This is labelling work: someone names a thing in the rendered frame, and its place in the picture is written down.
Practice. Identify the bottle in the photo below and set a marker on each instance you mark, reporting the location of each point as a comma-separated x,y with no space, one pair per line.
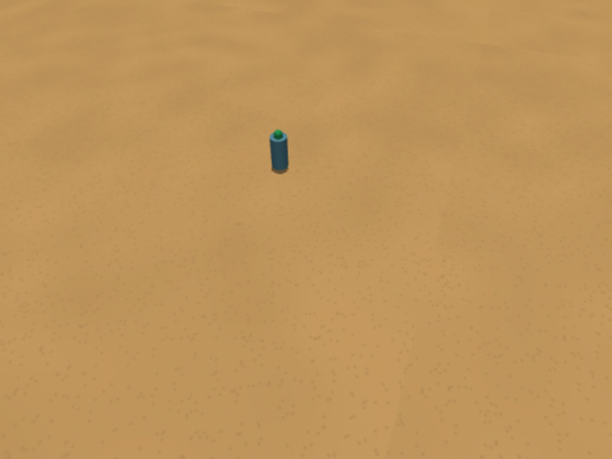
279,150

